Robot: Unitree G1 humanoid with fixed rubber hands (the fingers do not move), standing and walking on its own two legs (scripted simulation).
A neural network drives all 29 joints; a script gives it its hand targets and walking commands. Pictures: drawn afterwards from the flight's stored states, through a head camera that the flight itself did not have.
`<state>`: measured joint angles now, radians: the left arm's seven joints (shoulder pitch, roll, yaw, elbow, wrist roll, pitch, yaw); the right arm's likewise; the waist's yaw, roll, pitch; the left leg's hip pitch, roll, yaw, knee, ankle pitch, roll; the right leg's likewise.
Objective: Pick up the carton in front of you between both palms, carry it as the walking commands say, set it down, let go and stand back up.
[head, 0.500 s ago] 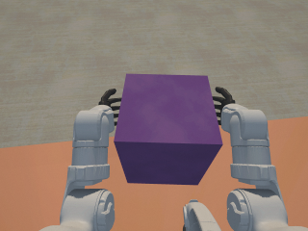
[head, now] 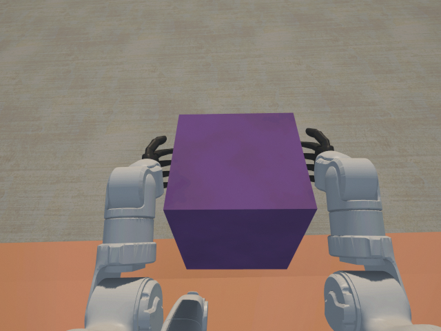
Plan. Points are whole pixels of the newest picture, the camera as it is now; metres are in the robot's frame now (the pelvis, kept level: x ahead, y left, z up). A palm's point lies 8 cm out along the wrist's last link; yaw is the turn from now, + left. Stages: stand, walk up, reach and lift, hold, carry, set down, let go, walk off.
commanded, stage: carry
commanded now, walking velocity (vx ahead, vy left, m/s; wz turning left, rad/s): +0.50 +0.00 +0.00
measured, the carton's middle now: (236, 196) +0.35 +0.01 +0.01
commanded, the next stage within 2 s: none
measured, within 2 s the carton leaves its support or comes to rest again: neither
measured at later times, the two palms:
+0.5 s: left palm (177, 72) +0.67 +0.17 +0.07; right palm (297, 73) +0.65 -0.13 +0.07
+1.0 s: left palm (198, 27) +0.96 +0.15 +0.03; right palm (290, 22) +0.98 -0.15 +0.03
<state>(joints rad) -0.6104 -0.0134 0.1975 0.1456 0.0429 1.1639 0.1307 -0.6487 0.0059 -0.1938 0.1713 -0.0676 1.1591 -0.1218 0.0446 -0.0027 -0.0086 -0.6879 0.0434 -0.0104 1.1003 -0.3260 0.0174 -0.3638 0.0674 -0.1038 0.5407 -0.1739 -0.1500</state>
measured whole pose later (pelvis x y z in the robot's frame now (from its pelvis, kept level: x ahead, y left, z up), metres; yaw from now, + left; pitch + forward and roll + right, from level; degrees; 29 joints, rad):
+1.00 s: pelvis +0.61 -0.01 -0.06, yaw +0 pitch +4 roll +1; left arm -0.63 -0.02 0.20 0.17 0.07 1.19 0.13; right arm -0.68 -0.02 -0.19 0.23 -0.05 1.17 -0.12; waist 0.02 0.00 -0.02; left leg -0.53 -0.01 0.00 1.24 -0.42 0.03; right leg -0.43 0.06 -0.11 0.53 -0.19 -0.13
